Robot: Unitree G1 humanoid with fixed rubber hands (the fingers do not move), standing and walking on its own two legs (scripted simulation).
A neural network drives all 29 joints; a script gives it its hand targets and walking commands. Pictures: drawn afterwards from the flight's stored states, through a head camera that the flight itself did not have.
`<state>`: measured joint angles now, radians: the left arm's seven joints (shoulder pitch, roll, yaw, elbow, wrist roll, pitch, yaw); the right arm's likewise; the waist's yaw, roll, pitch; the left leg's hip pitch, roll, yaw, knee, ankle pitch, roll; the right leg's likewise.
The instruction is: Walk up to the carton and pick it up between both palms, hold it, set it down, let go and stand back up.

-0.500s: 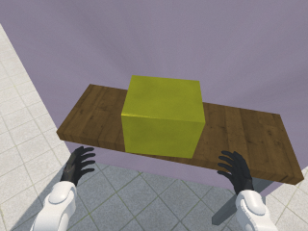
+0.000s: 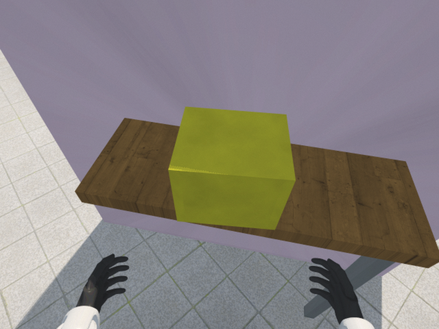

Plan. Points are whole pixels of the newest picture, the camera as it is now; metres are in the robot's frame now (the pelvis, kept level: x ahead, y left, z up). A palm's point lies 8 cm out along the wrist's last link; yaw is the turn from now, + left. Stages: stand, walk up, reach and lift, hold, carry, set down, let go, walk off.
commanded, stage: set down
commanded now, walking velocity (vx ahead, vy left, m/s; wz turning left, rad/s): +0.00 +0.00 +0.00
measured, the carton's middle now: (230, 168) +0.42 +0.00 +0.05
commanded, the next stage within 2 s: let go in 0.54 s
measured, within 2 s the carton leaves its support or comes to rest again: neither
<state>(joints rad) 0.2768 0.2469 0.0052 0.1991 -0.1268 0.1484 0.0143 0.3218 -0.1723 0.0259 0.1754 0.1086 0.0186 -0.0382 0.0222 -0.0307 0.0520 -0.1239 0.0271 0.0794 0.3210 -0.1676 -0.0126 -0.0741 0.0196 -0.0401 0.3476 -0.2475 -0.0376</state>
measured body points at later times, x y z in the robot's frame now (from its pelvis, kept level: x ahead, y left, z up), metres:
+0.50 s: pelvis +0.00 +0.00 +0.00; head +0.01 +0.01 +0.45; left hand +0.15 +0.25 -0.09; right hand +0.16 -0.21 -0.08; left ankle +0.00 +0.13 -0.75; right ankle -0.04 -0.09 -0.75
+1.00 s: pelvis -0.02 +0.00 +0.00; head -0.01 +0.01 +0.45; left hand +0.14 +0.23 -0.10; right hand +0.14 -0.23 -0.09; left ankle +0.00 +0.13 -0.75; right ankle -0.04 -0.09 -0.75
